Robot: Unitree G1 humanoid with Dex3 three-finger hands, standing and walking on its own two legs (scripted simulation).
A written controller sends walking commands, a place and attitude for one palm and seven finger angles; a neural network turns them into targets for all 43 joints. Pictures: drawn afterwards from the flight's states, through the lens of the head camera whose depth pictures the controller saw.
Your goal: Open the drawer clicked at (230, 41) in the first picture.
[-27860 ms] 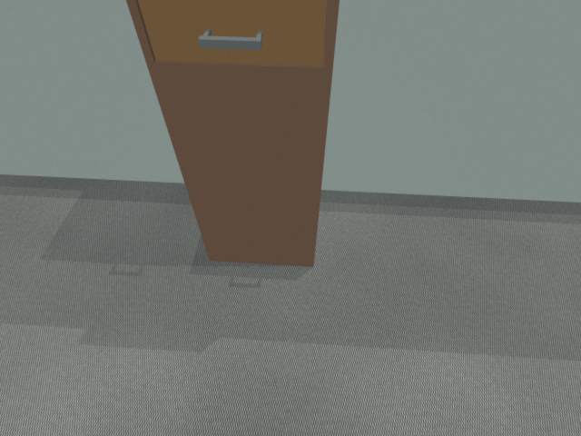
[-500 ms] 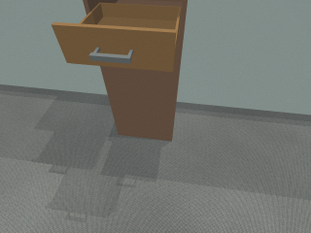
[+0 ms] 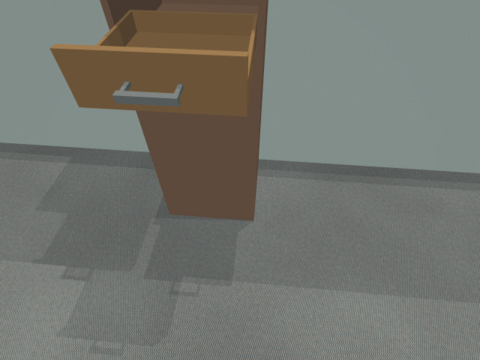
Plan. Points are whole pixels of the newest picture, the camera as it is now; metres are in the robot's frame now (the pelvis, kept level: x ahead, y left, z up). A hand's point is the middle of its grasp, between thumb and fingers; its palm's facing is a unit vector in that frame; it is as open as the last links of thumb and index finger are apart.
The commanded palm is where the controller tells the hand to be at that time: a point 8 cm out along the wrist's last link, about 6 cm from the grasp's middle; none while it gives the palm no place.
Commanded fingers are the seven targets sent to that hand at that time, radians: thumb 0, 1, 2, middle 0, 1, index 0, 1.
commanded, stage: look to check the result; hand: left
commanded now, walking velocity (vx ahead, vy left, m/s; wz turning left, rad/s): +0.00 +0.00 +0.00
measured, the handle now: (150, 92) +0.57 +0.21 +0.15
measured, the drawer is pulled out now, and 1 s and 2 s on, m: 0.29 0.29 0.29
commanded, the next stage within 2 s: stand and wait in 0.56 s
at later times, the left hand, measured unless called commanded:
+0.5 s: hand out of the picture +0.07 +0.22 -0.16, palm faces +0.01 -0.95 -0.30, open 7.3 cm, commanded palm none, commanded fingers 0.00 0.90 0.90 -0.20 -0.30 -0.20 -0.30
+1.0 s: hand out of the picture +0.11 +0.23 -0.16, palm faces +0.00 -0.96 -0.30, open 7.3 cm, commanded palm none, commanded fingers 0.00 0.90 0.90 -0.20 -0.30 -0.20 -0.30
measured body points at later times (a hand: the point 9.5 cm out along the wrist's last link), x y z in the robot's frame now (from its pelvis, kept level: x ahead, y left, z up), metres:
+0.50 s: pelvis +0.03 +0.00 +0.00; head +0.05 -0.01 +0.45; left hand +0.07 +0.27 -0.14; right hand +0.06 -0.25 -0.16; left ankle -0.02 +0.11 -0.74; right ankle +0.06 -0.08 -0.74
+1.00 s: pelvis +0.04 +0.01 +0.00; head +0.07 +0.01 +0.45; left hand +0.11 +0.28 -0.14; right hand +0.09 -0.26 -0.15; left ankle -0.02 +0.11 -0.74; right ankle +0.06 -0.08 -0.74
